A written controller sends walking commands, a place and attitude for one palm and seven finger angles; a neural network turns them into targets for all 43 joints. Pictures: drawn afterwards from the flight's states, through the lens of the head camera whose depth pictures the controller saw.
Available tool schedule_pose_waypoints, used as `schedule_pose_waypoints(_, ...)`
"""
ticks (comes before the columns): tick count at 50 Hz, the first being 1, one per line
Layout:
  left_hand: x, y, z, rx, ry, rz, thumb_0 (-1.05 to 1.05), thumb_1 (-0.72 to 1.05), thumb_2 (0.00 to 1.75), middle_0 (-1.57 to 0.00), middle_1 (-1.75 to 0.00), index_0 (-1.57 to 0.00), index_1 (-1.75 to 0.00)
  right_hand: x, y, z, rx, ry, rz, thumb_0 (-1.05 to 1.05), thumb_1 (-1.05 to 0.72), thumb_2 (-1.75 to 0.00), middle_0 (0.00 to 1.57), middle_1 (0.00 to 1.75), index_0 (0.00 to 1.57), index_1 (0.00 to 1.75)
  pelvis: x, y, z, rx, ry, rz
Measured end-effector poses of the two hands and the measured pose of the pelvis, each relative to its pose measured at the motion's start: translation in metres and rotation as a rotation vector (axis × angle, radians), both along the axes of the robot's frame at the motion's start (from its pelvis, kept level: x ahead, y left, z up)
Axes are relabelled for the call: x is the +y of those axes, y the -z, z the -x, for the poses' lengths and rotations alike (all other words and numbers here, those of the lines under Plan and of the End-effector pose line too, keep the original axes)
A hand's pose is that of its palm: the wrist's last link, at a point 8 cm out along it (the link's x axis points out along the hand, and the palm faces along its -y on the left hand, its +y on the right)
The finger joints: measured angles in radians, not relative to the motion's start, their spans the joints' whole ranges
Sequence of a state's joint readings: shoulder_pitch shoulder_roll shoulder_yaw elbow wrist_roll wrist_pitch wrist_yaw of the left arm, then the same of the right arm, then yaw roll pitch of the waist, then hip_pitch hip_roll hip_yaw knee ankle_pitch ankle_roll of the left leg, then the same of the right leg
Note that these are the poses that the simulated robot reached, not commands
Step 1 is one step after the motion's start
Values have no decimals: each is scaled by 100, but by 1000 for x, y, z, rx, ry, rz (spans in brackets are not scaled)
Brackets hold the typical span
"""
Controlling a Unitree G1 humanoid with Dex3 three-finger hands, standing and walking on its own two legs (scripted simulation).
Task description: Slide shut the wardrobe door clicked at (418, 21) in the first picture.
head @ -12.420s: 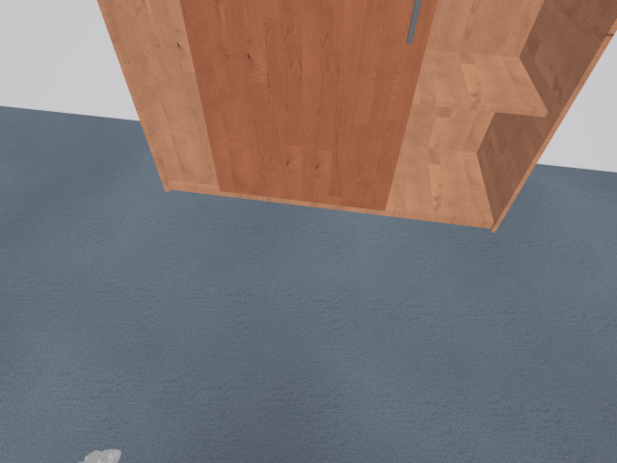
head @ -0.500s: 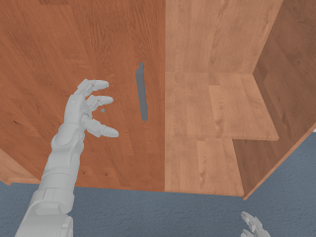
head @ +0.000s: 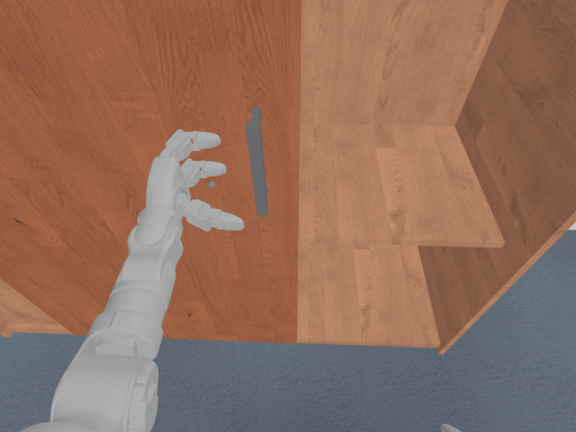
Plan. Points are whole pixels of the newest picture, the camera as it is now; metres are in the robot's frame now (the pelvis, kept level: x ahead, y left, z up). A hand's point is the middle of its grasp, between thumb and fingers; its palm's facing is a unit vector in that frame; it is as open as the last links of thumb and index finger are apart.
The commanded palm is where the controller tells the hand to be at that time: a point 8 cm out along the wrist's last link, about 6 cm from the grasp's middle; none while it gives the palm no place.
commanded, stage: move the hooked fingers beside the handle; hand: left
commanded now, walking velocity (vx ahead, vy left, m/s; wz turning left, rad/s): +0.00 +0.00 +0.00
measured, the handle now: (259, 165) +0.47 +0.06 +0.12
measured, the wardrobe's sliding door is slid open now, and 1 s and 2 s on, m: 0.49 0.49 0.48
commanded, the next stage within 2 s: none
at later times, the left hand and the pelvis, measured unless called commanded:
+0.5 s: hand (212, 184) +0.43 +0.12 +0.12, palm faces +0.03 -1.00 -0.02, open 13.6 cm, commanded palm +0.42 +0.15 +0.11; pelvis -0.03 +0.01 -0.01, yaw +3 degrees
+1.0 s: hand (214, 185) +0.43 +0.12 +0.12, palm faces +0.05 -1.00 -0.03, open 13.7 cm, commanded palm +0.43 +0.13 +0.10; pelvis -0.05 +0.01 -0.02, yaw +3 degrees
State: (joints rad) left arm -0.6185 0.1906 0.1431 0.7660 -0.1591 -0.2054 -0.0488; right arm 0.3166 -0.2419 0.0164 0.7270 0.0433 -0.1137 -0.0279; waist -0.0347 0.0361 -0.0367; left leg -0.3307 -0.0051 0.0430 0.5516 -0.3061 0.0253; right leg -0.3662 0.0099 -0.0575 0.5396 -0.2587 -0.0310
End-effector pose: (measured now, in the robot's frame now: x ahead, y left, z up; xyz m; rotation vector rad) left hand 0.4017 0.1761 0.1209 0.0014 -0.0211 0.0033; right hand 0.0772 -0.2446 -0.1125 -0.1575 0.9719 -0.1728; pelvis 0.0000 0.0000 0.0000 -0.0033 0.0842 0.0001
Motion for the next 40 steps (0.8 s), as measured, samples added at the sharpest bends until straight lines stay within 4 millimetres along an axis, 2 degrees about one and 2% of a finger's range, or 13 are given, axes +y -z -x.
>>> schedule_pose_waypoints(17, 0, 1, -2, -18, -16, -15, -2, -50, 30, -38, -129, -36, -126, 8, 7, 10, 30, -61, 9, 1, -91, -90, 20, 30, 20, 30, 5, 7, 17, 28, -37, 3)
schedule_pose_waypoints(40, -2, 3, -1, -41, -25, -27, -2, -50, 30, -38, -129, -35, -124, 2, 15, 64, 106, -51, 43, 1, -91, -90, 20, 30, 20, 30, 9, 18, 41, 70, -49, 7)
